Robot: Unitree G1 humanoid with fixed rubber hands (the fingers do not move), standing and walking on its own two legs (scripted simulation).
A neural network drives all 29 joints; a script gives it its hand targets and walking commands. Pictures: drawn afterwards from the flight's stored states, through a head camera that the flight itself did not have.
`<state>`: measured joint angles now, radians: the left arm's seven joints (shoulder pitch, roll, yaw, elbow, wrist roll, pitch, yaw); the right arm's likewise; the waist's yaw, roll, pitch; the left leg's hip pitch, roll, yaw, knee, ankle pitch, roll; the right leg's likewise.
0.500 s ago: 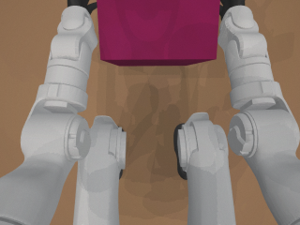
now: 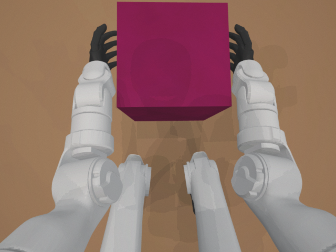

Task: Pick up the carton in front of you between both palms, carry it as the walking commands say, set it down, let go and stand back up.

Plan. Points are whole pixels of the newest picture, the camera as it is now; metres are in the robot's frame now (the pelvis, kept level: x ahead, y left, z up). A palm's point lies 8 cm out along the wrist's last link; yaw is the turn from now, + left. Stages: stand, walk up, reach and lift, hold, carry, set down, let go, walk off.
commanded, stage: reach and lift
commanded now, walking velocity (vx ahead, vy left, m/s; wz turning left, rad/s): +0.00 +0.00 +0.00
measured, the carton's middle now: (170, 75) +0.50 -0.02 -0.12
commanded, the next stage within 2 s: none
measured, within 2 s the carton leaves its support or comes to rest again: neither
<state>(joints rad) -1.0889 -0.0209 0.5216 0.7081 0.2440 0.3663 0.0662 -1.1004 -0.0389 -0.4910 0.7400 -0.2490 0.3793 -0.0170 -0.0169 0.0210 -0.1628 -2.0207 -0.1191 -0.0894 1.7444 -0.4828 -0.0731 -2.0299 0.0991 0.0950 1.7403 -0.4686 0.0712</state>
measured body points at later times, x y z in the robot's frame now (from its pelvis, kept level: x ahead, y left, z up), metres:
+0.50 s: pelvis +0.05 +0.00 +0.14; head +0.21 -0.01 +0.56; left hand +0.47 +0.14 +0.10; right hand +0.47 -0.17 +0.09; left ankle +0.11 +0.13 -0.46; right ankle +0.12 -0.13 -0.46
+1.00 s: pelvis +0.10 +0.00 +0.26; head +0.13 +0.00 +0.71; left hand +0.43 +0.15 +0.25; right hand +0.42 -0.16 +0.24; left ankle +0.11 +0.13 -0.46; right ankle +0.12 -0.13 -0.46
